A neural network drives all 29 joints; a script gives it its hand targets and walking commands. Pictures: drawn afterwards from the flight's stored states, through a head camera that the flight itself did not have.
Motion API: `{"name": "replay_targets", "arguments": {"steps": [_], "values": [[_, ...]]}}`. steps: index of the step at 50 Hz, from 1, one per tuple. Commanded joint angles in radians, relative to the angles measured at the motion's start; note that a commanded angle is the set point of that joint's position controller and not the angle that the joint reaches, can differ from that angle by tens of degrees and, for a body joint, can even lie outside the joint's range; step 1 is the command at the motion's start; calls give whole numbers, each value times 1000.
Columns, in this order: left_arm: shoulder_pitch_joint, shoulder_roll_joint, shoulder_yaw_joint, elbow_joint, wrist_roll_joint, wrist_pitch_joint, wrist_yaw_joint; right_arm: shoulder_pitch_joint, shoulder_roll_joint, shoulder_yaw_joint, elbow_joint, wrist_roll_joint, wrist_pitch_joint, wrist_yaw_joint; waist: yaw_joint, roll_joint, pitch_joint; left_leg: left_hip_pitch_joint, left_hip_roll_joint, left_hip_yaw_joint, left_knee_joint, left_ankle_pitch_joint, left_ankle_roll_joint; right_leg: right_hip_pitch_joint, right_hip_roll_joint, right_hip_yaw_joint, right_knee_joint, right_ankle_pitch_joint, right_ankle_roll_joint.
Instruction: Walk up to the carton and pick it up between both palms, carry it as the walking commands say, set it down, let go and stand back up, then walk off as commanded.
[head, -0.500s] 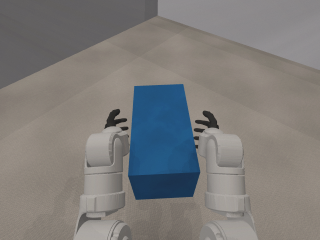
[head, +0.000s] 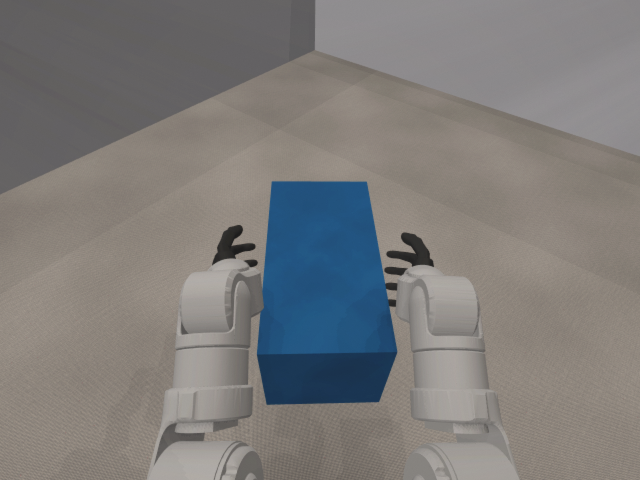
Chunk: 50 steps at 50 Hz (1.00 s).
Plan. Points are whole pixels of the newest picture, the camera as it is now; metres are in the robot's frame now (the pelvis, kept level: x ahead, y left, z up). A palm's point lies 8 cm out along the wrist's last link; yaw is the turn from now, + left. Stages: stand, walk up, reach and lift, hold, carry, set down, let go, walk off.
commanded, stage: carry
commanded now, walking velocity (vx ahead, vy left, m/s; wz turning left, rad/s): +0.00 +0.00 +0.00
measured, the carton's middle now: (321, 283) +0.39 +0.00 +0.01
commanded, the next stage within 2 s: hold in 0.22 s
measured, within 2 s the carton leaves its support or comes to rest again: neither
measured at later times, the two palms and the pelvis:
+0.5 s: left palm (220, 313) +0.30 +0.12 +0.08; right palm (417, 324) +0.29 -0.11 +0.06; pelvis -0.01 +0.00 +0.00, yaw -1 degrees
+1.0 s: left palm (228, 345) +0.28 +0.12 +0.04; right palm (416, 352) +0.28 -0.12 +0.02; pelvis -0.06 -0.02 +0.00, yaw +2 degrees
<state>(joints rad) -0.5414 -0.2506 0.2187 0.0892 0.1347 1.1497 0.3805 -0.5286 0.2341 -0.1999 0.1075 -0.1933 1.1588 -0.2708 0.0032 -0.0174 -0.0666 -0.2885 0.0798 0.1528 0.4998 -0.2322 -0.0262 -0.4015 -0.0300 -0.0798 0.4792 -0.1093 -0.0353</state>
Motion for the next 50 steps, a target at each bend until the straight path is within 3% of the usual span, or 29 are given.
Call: {"name": "replay_targets", "arguments": {"steps": [1,4,5,9,10,11,12,13,14,15,16,17,18,19,22,23,24,26,28,29,30,32,35,37,40,42,46,49,50], "values": [[-445,-1019,-569,91,-356,-29,-453,-542,938,538,-35,399,-72,346,-18,13,-454,95,63,-94,-26,-44,26,203,-144,154,-78,135,-19],[-413,-999,-539,142,-324,-51,-450,-500,919,513,12,367,-93,346,-19,-8,-469,102,57,-90,-13,-31,27,210,-152,157,-81,155,-20],[-410,-1027,-578,91,-355,-43,-453,-573,933,570,-101,413,-90,339,-18,-1,-459,101,63,-99,-20,15,30,215,-143,142,-64,200,-15],[-358,-993,-530,169,-311,-74,-453,-490,904,508,-1,357,-122,341,-19,6,-472,106,60,-86,-7,-11,25,208,-137,142,-69,186,-12],[-440,-1021,-590,60,-363,-73,-452,-525,923,555,-86,397,-120,337,-21,9,-491,110,59,-82,1,9,24,223,-142,143,-63,219,-15],[-380,-995,-528,169,-310,-82,-454,-537,902,518,-23,367,-130,339,-17,7,-469,93,51,-77,0,-11,19,221,-148,152,-65,224,-13],[-29,-902,-177,520,39,-276,-469,-186,817,167,328,38,-302,369,-6,185,-63,71,-115,-223,-139,68,53,344,71,179,-108,102,-36],[-48,-931,-216,733,55,-361,-466,-146,880,207,577,39,-371,369,8,150,-102,61,-114,-247,-123,112,61,396,76,208,-98,148,-29],[-138,-1004,-288,517,42,-455,-474,-233,968,306,388,69,-452,370,21,161,-231,129,-122,-253,-118,183,69,438,81,236,-71,218,-20],[-188,-1073,-384,339,-23,-513,-496,-326,1056,423,175,125,-504,378,36,101,-412,217,-133,-250,-92,308,74,483,100,222,-30,343,-6],[-205,-1120,-488,200,-91,-538,-509,-330,1129,503,109,176,-515,388,38,44,-546,286,-126,-261,-74,445,69,533,119,196,0,469,9],[-294,-1124,-573,113,-155,-545,-515,-381,1135,571,24,223,-523,383,18,69,-663,304,-133,-263,-53,511,57,604,118,195,17,538,9],[-306,-1108,-597,39,-172,-549,-517,-383,1134,601,-1,236,-519,380,6,80,-715,278,-139,-263,-44,503,49,655,120,200,26,535,18],[-342,-1093,-605,13,-186,-537,-518,-395,1119,622,2,249,-514,387,9,107,-654,241,-132,-266,-51,395,44,636,125,195,11,388,3],[-349,-1039,-515,187,-163,-486,-522,-495,1055,612,72,249,-493,397,50,160,-396,56,-123,-273,-114,-13,60,607,119,203,-11,70,-1],[-319,-1034,-462,279,-129,-478,-528,-486,1055,559,146,224,-477,399,46,154,-269,-36,-112,-275,-146,-107,69,603,118,200,-13,18,8],[-329,-1002,-400,357,-97,-480,-531,-519,1046,525,185,210,-476,401,78,146,-205,-90,-115,-276,-150,-191,79,599,113,217,-27,-87,14],[-511,-1003,-370,409,-66,-475,-548,-550,1156,438,302,187,-470,407,20,37,-159,-103,-111,-273,-152,-253,93,566,102,185,-29,-219,29],[-533,-956,-237,532,-4,-488,-561,-631,1114,344,353,150,-481,404,20,51,-131,-134,-113,-273,-143,-314,107,550,89,189,-35,-326,33],[-551,-958,-188,586,11,-497,-562,-665,1106,306,385,132,-486,407,18,12,-107,-121,-109,-275,-134,-342,115,520,93,184,-39,-395,40],[-598,-936,-162,592,28,-516,-563,-649,1086,254,446,106,-492,399,-4,29,-105,-131,-117,-263,-120,-323,109,507,84,186,-49,-406,39],[-723,-917,-88,629,51,-551,-559,-740,1092,191,503,77,-519,391,19,8,-118,-134,-116,-267,-90,-336,112,511,70,217,-50,-473,37],[-776,-917,-86,657,72,-589,-553,-732,1058,117,595,37,-563,376,-8,55,-94,-136,-116,-263,-90,-295,104,470,73,195,-32,-366,34],[-795,-882,-11,726,133,-617,-549,-752,1020,33,683,-11,-591,364,-12,38,-76,-161,-120,-254,-86,-327,105,434,84,176,-10,-383,38],[-797,-826,41,786,145,-656,-545,-871,985,40,649,14,-641,343,36,24,-107,-141,-135,-238,-46,-295,100,446,61,220,-32,-434,33],[-785,-815,60,822,152,-684,-548,-906,970,53,627,9,-670,324,40,-8,-131,-114,-138,-236,-22,-260,102,422,53,229,-42,-457,40],[-857,-727,78,803,200,-733,-525,-877,897,-20,697,-41,-713,310,28,15,-99,-121,-135,-224,-25,-268,99,350,71,219,-15,-414,33],[-810,-655,150,855,233,-757,-513,-907,821,-19,680,-59,-737,302,59,-19,-85,-159,-135,-214,3,-284,111,329,79,214,17,-440,31],[-815,-665,137,852,240,-766,-511,-900,780,-42,681,-74,-749,302,32,11,-68,-166,-128,-221,-18,-276,112,319,88,194,35,-391,30]]}}
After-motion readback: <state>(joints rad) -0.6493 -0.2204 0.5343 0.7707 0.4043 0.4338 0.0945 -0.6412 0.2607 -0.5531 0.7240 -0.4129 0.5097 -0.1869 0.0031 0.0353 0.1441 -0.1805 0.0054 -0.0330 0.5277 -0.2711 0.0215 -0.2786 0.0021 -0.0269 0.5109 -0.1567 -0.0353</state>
